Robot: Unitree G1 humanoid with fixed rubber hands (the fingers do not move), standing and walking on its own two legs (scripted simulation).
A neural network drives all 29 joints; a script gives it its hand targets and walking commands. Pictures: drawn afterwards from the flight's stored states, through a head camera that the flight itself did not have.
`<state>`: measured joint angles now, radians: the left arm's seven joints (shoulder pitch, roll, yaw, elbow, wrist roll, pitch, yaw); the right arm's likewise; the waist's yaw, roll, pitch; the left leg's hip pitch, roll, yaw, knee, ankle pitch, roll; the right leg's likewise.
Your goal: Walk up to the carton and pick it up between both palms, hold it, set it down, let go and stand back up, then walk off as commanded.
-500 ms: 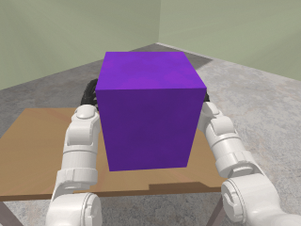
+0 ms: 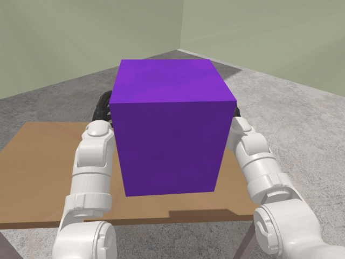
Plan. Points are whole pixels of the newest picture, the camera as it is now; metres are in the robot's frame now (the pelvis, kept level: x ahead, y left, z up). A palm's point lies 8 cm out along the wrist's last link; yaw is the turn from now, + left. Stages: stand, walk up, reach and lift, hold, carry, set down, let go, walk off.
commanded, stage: hold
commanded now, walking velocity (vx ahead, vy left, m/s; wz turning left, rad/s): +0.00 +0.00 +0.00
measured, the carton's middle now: (168, 126) +0.37 +0.00 +0.19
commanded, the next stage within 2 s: set down in 0.78 s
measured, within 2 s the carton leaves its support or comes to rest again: neither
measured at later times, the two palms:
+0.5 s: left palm (102, 124) +0.37 +0.15 +0.20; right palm (231, 121) +0.37 -0.15 +0.20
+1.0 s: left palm (96, 119) +0.36 +0.16 +0.21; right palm (227, 119) +0.38 -0.14 +0.21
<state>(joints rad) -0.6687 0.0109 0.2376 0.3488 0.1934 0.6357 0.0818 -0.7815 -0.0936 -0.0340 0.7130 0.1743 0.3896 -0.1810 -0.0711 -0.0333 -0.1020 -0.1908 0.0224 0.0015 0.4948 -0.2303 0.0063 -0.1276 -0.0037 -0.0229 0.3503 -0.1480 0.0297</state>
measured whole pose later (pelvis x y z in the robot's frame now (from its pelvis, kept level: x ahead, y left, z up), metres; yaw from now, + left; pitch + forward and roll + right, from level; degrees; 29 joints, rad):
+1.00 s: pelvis +0.00 +0.00 +0.00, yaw +0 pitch -5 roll -2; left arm -0.70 0.01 0.25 0.39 0.19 0.58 0.07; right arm -0.78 -0.09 -0.05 0.71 0.17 0.35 -0.19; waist -0.03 0.01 -0.10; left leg -0.19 0.02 0.00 0.49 -0.23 0.01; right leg -0.12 0.00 -0.02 0.35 -0.15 0.03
